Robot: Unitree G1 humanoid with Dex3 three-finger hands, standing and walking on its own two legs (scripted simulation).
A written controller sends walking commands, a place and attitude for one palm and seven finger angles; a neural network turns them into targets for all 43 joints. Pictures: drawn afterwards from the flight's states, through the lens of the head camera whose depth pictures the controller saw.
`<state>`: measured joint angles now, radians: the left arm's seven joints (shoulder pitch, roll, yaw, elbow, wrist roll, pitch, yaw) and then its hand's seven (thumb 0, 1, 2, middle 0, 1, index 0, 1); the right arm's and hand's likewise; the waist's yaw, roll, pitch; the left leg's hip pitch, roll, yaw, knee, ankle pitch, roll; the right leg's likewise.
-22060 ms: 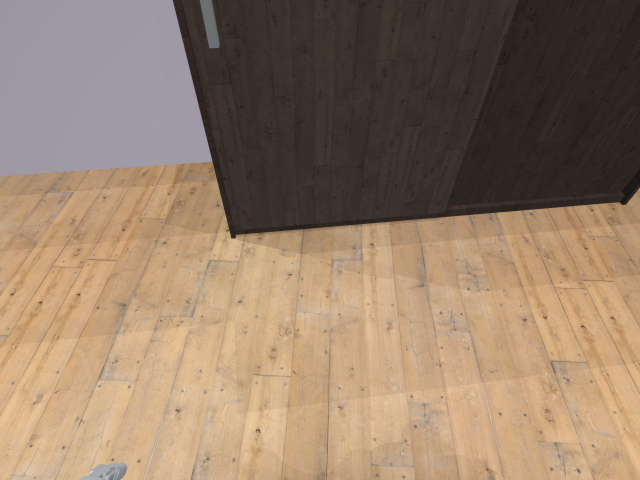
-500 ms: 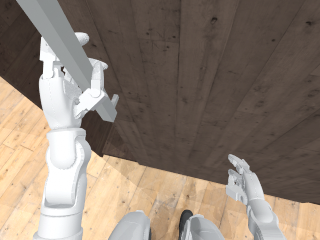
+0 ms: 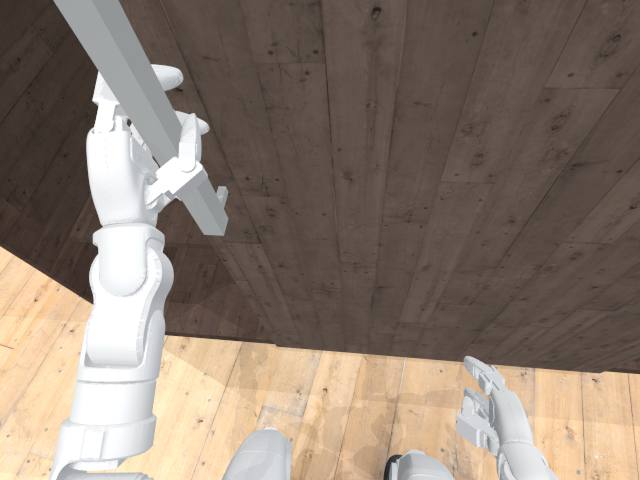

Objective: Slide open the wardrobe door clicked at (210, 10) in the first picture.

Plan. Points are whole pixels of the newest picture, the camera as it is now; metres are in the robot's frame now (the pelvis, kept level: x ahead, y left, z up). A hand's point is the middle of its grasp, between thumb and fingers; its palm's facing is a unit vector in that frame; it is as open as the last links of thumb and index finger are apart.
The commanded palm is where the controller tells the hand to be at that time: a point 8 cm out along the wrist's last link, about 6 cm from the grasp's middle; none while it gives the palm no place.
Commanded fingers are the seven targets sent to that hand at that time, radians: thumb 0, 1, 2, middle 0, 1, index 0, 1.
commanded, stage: step sideways, sliding the door along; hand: left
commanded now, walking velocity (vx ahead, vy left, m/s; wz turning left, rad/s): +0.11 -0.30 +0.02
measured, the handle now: (166, 109) +0.40 +0.18 +0.22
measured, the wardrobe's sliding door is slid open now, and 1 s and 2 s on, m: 0.42 0.61 0.61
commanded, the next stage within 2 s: stop walking and hold the door there in 1.16 s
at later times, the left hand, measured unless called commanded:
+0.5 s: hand (339, 162) +0.37 +0.02 +0.20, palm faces +0.29 -0.95 -0.10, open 6.5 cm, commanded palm +0.34 +0.00 +0.20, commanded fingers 0.00 0.90 0.90 -0.45 -1.40 -0.45 -1.40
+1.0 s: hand (414, 157) +0.37 -0.05 +0.20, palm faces +0.51 -0.85 -0.10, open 7.0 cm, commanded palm +0.33 -0.08 +0.20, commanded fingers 0.00 0.90 0.90 -0.45 -1.40 -0.45 -1.40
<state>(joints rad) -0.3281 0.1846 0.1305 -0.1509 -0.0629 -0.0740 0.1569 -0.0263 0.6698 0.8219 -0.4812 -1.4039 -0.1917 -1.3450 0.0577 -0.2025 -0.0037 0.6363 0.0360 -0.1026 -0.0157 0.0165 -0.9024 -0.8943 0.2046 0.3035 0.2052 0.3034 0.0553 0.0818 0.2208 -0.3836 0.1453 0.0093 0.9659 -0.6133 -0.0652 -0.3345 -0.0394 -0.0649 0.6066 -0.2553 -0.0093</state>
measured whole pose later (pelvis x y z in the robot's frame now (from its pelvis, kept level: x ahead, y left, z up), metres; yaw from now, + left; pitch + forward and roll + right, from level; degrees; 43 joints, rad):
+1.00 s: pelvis -0.02 -0.33 -0.01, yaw +4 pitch -2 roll -2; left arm -0.64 0.36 0.29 0.24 -0.11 -0.01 0.17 -0.06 0.62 0.83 -0.45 -1.40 -0.19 -1.31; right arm 0.08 -0.22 -0.01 0.62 0.07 -0.08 0.00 0.01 -0.90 -0.89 0.21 0.30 0.21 0.30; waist 0.09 0.09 0.23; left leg -0.37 0.27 -0.04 0.83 -0.48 -0.07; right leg -0.32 -0.06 -0.12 0.69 -0.32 0.04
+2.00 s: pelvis -0.02 -0.41 +0.00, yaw -7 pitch -1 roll -1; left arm -0.42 0.69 0.63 0.74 0.00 -0.14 0.11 -0.16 0.59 0.74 -0.45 -1.40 -0.24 -1.34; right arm 0.31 -0.28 0.01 0.71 0.04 -0.05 -0.09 0.01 -0.90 -0.89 0.20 0.30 0.21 0.30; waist -0.06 0.03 0.01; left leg -0.30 0.08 0.07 0.59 -0.26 -0.02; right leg -0.28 0.01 -0.06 0.53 -0.22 -0.01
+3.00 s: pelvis -0.07 -0.33 +0.00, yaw -7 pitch -1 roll +0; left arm -0.62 0.58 0.42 0.74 -0.04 -0.18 0.09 -0.18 0.63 0.77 -0.45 -1.40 -0.31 -1.39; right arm 0.20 -0.28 0.00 0.68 0.05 -0.05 -0.09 0.01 -0.90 -0.89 0.20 0.30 0.20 0.30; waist 0.00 0.02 0.09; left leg -0.33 -0.01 0.08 0.57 -0.22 0.05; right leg -0.41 -0.10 -0.06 0.88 -0.49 0.05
